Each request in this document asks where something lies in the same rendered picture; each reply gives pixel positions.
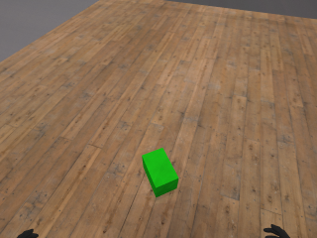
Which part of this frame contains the right robot hand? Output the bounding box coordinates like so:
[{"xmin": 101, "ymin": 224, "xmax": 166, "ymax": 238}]
[{"xmin": 264, "ymin": 224, "xmax": 290, "ymax": 238}]

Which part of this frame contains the left robot hand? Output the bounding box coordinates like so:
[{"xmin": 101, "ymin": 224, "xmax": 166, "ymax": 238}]
[{"xmin": 17, "ymin": 228, "xmax": 39, "ymax": 238}]

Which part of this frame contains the carton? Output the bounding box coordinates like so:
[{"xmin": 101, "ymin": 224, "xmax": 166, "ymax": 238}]
[{"xmin": 142, "ymin": 148, "xmax": 179, "ymax": 197}]

